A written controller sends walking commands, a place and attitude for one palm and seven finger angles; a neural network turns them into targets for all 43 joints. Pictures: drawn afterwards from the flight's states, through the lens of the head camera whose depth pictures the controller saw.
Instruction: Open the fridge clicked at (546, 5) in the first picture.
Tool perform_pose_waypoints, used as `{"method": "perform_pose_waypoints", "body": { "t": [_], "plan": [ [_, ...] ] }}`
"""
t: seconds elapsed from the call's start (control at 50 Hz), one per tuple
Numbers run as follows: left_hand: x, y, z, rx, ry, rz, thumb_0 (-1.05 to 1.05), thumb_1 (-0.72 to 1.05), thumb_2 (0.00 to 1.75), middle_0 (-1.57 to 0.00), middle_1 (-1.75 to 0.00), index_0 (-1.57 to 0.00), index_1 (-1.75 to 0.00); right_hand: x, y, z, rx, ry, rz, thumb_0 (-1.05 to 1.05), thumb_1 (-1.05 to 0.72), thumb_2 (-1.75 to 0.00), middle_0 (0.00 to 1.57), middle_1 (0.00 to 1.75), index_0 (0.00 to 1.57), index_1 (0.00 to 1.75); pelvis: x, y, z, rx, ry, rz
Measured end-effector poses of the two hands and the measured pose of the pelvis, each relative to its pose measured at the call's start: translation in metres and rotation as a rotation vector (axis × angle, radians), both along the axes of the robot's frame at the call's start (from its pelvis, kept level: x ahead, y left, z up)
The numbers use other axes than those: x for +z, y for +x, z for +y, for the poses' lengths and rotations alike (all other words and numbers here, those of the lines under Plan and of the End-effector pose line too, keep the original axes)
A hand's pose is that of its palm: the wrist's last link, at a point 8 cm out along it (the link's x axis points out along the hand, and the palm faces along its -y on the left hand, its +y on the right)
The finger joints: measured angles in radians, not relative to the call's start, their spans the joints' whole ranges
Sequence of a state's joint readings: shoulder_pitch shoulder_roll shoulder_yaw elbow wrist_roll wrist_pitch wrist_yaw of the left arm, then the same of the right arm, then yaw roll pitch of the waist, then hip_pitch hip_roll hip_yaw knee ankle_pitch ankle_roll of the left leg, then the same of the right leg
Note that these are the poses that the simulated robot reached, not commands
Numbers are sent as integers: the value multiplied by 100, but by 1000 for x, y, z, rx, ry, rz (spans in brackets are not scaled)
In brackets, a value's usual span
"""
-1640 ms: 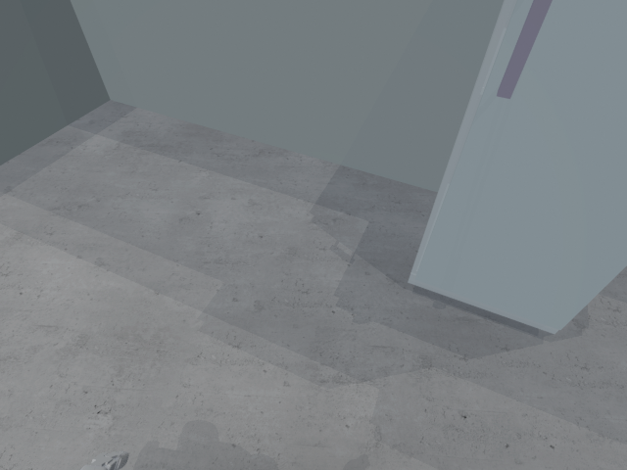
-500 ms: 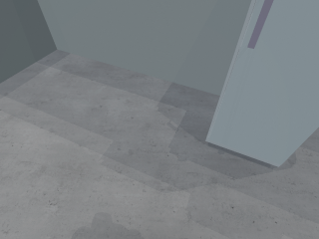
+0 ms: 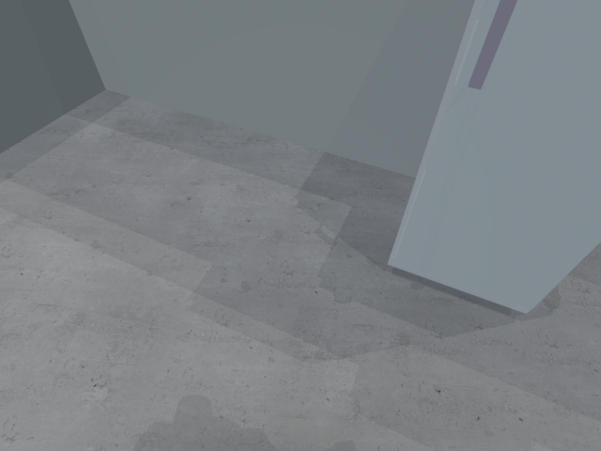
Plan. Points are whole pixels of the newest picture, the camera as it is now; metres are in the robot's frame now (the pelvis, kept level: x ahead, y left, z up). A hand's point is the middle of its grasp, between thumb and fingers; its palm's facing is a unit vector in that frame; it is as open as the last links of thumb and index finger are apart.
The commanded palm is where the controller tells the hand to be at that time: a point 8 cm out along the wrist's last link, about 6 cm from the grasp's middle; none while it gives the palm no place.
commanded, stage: walk to a spot facing it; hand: left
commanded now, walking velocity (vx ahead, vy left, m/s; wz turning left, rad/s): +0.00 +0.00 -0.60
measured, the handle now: (500, 18) +0.87 -0.33 +0.21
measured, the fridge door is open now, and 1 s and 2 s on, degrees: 0 0 0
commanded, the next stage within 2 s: none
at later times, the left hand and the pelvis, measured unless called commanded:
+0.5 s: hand out of the picture +0.06 +0.16 -0.17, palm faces -0.18 -0.95 -0.26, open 7.4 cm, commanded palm none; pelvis -0.02 -0.03 -0.01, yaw -13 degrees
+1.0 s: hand (176, 431) +0.18 +0.21 -0.18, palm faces -0.42 -0.88 -0.21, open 7.4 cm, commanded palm none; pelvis +0.01 +0.05 +0.00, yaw -30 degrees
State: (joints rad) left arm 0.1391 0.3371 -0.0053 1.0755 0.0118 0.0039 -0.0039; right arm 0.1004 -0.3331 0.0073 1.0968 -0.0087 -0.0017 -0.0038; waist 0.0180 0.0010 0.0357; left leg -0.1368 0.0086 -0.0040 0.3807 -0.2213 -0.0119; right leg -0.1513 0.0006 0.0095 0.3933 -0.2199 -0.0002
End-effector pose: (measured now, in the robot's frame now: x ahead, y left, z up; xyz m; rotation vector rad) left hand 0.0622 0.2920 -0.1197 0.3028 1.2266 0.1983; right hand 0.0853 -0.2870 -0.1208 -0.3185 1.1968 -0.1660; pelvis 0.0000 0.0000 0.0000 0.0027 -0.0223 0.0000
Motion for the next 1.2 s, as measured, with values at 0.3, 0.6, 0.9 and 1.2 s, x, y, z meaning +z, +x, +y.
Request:
{"method": "perform_pose_waypoints", "body": {
  "t": [0.3, 0.6, 0.9, 1.2],
  "plan": [
    [-27, 6, -56, -103, -68, 74, 1, 91, 89, -20, -30, -20, -30, -40, -58, 16, -184, 110, 15, 1, -91, -90, 20, 30, 20, 30, -22, -12, -16, -161, 31, 2],
    [-13, 10, -85, -190, -78, 101, 0, 90, 89, -21, -30, -20, -30, -19, -76, -12, -320, 80, -4, 1, -91, -90, 20, 30, 20, 30, -5, -13, -26, -285, 26, 58],
    [-38, 95, -33, -354, -113, 47, 1, 91, 89, -20, -30, -20, -30, 10, -76, 51, -438, -5, -149, 1, -91, -90, 20, 30, 20, 30, -12, 1, 38, -460, -14, 56],
    [-28, 167, -73, -619, -150, 47, 1, 91, 89, -20, -30, -19, -30, 2, -198, 135, -762, 48, 30, 1, -91, -90, 20, 30, 20, 30, -3, 11, 59, -667, -39, 35]
  ]
}}
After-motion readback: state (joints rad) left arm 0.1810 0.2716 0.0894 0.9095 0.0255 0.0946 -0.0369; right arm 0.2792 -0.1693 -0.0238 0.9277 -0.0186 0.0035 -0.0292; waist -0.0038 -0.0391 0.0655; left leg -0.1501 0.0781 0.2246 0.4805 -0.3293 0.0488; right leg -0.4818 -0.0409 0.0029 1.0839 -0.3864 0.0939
